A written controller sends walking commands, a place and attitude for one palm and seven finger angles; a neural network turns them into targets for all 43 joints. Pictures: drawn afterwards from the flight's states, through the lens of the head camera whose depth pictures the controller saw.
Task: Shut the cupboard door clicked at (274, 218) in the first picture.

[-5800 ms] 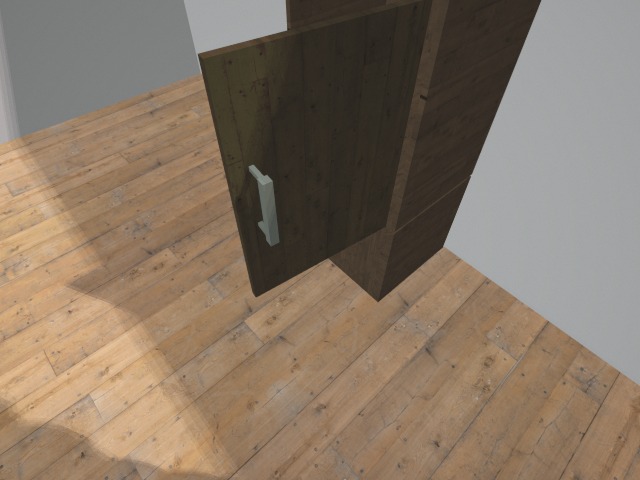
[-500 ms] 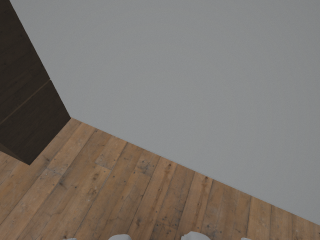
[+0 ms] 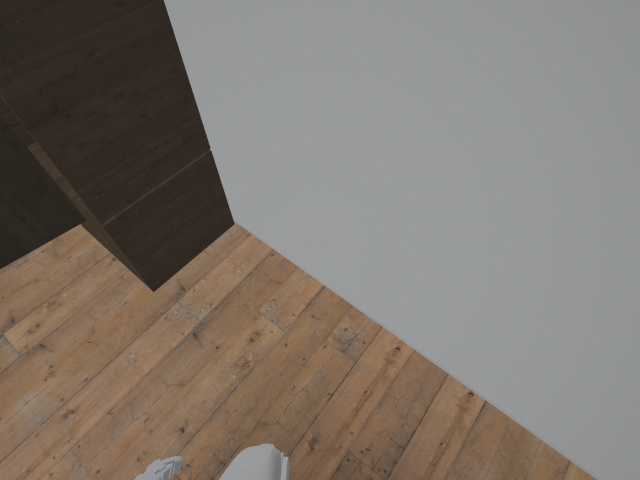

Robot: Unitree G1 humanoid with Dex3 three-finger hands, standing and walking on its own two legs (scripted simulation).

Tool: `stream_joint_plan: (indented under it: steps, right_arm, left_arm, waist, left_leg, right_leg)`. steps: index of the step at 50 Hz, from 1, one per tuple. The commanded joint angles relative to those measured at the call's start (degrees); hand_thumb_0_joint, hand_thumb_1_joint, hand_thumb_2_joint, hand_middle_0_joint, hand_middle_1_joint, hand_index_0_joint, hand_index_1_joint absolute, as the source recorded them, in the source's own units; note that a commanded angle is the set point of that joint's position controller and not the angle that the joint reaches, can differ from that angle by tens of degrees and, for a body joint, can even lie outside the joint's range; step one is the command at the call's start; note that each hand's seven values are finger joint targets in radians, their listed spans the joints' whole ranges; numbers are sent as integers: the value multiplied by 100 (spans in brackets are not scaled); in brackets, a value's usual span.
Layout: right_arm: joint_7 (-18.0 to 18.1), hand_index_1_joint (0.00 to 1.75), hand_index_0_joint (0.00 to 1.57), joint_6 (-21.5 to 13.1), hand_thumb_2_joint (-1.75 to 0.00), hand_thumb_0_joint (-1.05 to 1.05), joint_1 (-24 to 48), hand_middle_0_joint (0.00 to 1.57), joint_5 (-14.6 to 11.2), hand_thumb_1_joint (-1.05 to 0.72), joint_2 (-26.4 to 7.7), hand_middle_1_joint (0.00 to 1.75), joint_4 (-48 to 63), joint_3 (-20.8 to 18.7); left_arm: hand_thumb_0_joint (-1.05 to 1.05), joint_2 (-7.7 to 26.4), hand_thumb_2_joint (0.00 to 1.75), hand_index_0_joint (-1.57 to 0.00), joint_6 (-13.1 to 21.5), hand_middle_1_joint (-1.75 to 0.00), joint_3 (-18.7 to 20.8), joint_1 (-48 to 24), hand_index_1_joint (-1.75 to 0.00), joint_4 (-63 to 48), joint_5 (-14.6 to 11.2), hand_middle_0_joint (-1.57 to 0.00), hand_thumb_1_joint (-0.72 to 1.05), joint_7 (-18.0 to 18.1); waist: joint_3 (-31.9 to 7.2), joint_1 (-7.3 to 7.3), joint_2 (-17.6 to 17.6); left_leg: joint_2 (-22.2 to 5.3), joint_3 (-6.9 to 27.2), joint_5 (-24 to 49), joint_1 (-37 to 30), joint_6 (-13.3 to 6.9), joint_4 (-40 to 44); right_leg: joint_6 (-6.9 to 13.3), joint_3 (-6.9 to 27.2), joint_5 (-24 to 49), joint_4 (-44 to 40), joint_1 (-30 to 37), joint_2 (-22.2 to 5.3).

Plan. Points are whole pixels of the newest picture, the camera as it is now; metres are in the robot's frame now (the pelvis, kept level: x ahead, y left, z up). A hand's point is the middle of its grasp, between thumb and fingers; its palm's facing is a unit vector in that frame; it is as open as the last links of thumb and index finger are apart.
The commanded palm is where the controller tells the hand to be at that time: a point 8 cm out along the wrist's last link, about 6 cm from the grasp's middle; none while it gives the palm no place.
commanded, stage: turn to face it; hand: left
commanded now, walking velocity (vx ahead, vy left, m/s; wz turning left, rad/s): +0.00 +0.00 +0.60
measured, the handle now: out of the picture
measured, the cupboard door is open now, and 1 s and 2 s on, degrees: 83 83 83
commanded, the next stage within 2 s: take the last steps up to it in 1.16 s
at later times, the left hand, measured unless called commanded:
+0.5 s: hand out of the picture +0.05 +0.25 -0.16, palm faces +0.29 -0.92 -0.27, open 7.4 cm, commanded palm none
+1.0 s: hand out of the picture -0.08 +0.19 -0.19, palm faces +0.58 -0.78 -0.23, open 7.4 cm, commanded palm none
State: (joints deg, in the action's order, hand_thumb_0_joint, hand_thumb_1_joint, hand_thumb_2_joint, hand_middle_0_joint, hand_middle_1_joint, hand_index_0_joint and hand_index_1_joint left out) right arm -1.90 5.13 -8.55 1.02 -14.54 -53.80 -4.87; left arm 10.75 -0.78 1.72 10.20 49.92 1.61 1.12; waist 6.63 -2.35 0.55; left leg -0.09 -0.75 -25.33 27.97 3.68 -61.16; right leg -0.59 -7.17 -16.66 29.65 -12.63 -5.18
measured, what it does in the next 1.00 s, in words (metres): steps on the spot, turning left: left foot, then right foot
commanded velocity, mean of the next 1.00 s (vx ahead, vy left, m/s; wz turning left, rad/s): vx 0.00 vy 0.00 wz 0.53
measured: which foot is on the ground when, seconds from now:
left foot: up 0.00-0.14, down 0.16-0.58, up 0.60-0.90, down 0.92-1.00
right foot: down 0.00-0.16, up 0.18-0.56, down 0.58-0.92, up 0.94-1.00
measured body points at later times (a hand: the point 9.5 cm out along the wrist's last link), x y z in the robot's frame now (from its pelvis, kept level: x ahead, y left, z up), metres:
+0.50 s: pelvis +0.00 +0.01 +0.00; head +0.05 +0.03 +0.45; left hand +0.04 +0.30 -0.14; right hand +0.13 -0.22 -0.14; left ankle -0.01 +0.12 -0.74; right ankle +0.04 -0.15 -0.70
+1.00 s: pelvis +0.01 +0.00 -0.01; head +0.04 +0.06 +0.43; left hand -0.11 +0.24 -0.17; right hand +0.25 -0.15 -0.14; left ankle -0.05 +0.09 -0.74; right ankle +0.05 -0.14 -0.70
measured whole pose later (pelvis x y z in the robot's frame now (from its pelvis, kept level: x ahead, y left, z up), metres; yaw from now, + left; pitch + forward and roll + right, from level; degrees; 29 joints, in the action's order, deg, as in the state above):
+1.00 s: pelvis +0.01 +0.00 -0.01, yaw +35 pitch +1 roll +1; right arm -0.9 1.9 -5.9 1.4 -12.7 -52.8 -2.8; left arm 14.5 -3.2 3.4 12.8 53.7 1.1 1.0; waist 7.2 0.4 -4.1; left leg 0.4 -3.4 -18.5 17.9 -2.2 -35.9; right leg -3.6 -5.3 -31.8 52.7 -20.3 -7.9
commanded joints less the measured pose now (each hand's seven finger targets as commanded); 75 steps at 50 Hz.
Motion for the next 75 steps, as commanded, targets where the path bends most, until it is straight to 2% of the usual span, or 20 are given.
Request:
stream_joint_plan:
  steps: [1, 6, 8, 9, 15, 26, 27, 29, 30, 33, 40, 44, 47, 53, 62, 63, 65, 67, 70, 75]
  right_arm:
    - [-20, 30, 20, -211, -90, 0, 428, 20, -45, -90, -180, 30, 583, 12]
    - [11, 30, 20, -312, -90, 0, -167, 20, -35, -90, -454, 30, 476, -25]
    - [83, 30, 20, -354, -90, 0, -908, 20, 49, -90, -1578, 30, 404, -291]
    - [157, 30, 20, -348, -90, 0, -1205, 20, 52, -90, -1497, 30, 216, -273]
    - [289, 30, 20, -440, -90, 0, -284, 20, 33, -90, -947, 30, 440, -88]
    - [217, 30, 20, -302, -90, 0, -51, 20, 44, -90, -990, 30, 503, -207]
    - [207, 30, 20, -294, -90, 0, 37, 20, 1, -90, -889, 30, 559, -197]
    - [148, 30, 20, -315, -90, 0, 13, 20, -59, -90, -368, 30, 755, -129]
    - [116, 30, 20, -265, -90, 0, -41, 20, 6, -90, -583, 30, 742, -179]
    - [37, 30, 20, -157, -90, 0, -91, 20, 28, -90, -483, 30, 472, -159]
    - [5, 30, 20, -255, -90, 0, 501, 20, -40, -90, -139, 30, 560, 50]
    - [58, 30, 20, -331, -90, 0, -13, 20, -29, -90, -315, 30, 403, 54]
    - [152, 30, 20, -375, -90, 0, -962, 20, 37, -90, -1434, 30, 214, -175]
    - [346, 30, 20, -447, -90, 0, -215, 20, 47, -90, -843, 30, 289, 14]
    - [278, 30, 20, -361, -90, 0, 89, 20, 27, -90, -772, 30, 248, 3]
    - [260, 30, 20, -369, -90, 0, 121, 20, -10, -90, -641, 30, 242, 23]
    - [176, 30, 20, -342, -90, 0, 59, 20, -56, -90, -142, 30, 434, 86]
    - [135, 30, 20, -281, -90, 0, 306, 20, 27, -90, -417, 30, 399, -17]
    - [25, 30, 20, -318, -90, 0, 15, 20, 39, -90, -308, 30, 108, -14]
    - [-48, 30, 20, -355, -90, 0, 329, 20, 32, -90, -53, 30, 117, 37]
  left_arm:
    - [0, 1316, 90, -20, 121, -30, 392, 378, -30, -296, 16, -20, 90, 96]
    - [0, 1410, 90, -20, 54, -30, 463, 348, -30, -228, -68, -20, 90, 24]
    - [0, 758, 90, -20, -21, -30, 288, 83, -30, -623, -116, -20, 90, -23]
    - [0, 901, 90, -20, -109, -30, 281, -426, -30, -679, -36, -20, 90, 41]
    - [0, 805, 90, -20, -106, -30, 327, -152, -30, -264, -65, -20, 90, -41]
    - [0, 818, 90, -20, -34, -30, 297, 69, -30, -333, -121, -20, 90, 22]
    - [0, 928, 90, -20, 12, -30, 335, 325, -30, -286, -125, -20, 90, 48]
    - [0, 1659, 90, -20, 92, -30, 464, 491, -30, -309, 20, -20, 90, 106]
    - [0, 1650, 90, -20, 73, -30, 422, 332, -30, -404, 1, -20, 90, 121]
    - [0, 1013, 90, -20, 106, -30, 282, -349, -30, -513, -49, -20, 90, 99]
    - [0, 1303, 90, -20, 127, -30, 408, 560, -30, -169, 24, -20, 90, 82]
    - [0, 1405, 90, -20, 94, -30, 444, 487, -30, -107, -54, -20, 90, 43]
    - [0, 748, 90, -20, -22, -30, 226, 87, -30, -498, -88, -20, 90, 23]
    - [0, 683, 90, -20, -153, -30, 248, 65, -30, 19, -87, -20, 90, -24]
    - [0, 610, 90, -20, -37, -30, 217, 560, -30, 181, -96, -20, 90, -21]
    - [0, 715, 90, -20, 21, -30, 230, 772, -30, 266, -84, -20, 90, 4]
    - [0, 1534, 90, -20, 130, -30, 396, 945, -30, 227, 37, -20, 90, 30]
    - [0, 1361, 90, -20, 178, -30, 396, 732, -30, 152, -7, -20, 90, 27]
    - [0, 899, 90, -20, 296, -30, 332, 497, -30, 136, -39, -20, 90, -2]
    - [0, 855, 90, -20, 427, -30, 353, 1204, -30, 548, -2, -20, 90, 2]
  waist:
    - [-759, 431, -1131]
    - [-1052, 94, -813]
    - [-1319, -329, 1819]
    - [-1327, -497, 1290]
    - [-1055, 108, 739]
    - [-1067, 279, 927]
    - [-1120, 426, 681]
    - [-950, 543, -1718]
    - [-818, 448, -1201]
    - [-428, 63, -1377]
    - [-743, 521, -1269]
    - [-985, 202, -1118]
    - [-1481, -281, 1449]
    - [-991, 139, 755]
    - [-826, 389, 808]
    - [-882, 498, 485]
    - [-668, 593, -1690]
    - [-238, 553, -1608]
    - [-349, 345, -1060]
    - [-288, 583, -843]
  left_leg:
    - [-63, -359, -222, -154, 13, 1284]
    - [-21, -440, 1265, -1791, -205, 3484]
    - [-2440, 2608, 4705, -3091, -1556, 3991]
    - [-2414, 2597, 4199, -2754, -1775, 3997]
    - [-1295, 1441, 3619, -2219, -1280, 4013]
    - [-887, 2176, 2862, -1156, -1118, 3674]
    - [-689, 2112, 2409, -676, -920, 3398]
    - [619, 418, -766, 812, -136, 1126]
    - [320, 569, -898, 497, -191, -42]
    - [-36, 377, 85, 556, -69, -1036]
    - [28, -406, -267, -181, -28, 1537]
    - [126, -550, 975, -1422, -197, 3216]
    - [-2445, 2183, 5414, -3063, -1743, 3802]
    - [-1442, 1057, 4434, -2232, -1365, 3922]
    - [-1089, 1243, 2727, -1194, -1099, 3743]
    - [-848, 1082, 2198, -948, -870, 3439]
    - [387, 36, -868, 310, -250, 1263]
    - [18, 551, -464, 741, -313, -352]
    - [-239, 339, 632, 701, -179, -547]
    - [-307, 0, 764, 840, -61, 496]
  right_leg:
    - [758, 541, 2926, -685, 911, -1468]
    - [195, 25, 2463, 490, 278, -1385]
    - [-495, -221, -2327, 2775, -2112, -183]
    - [-366, 501, -2229, 3394, -2178, -200]
    - [-425, 745, -723, 3284, -1902, -23]
    - [-293, 546, -254, 373, 93, 550]
    - [-242, 639, 240, -449, 831, 420]
    - [713, 2877, 493, -1584, 1414, -2045]
    - [1034, 2703, 470, -1574, 468, -2380]
    - [755, 1218, 1530, -1205, 181, -1298]
    - [718, 541, 3588, -475, 1139, -1440]
    - [298, 125, 3452, 324, 755, -1300]
    - [-347, 208, -2326, 2892, -1692, -178]
    - [-346, 619, -984, 3089, -1539, -33]
    - [-243, 267, 22, 296, 241, 395]
    - [-205, 402, 510, -423, 728, 245]
    - [659, 2800, -100, -1809, 1064, -1948]
    - [962, 3101, -1153, -2084, 319, -1930]
    - [634, 1557, -285, -1897, 556, -1409]
    - [659, 1142, 312, -1947, 1160, -1569]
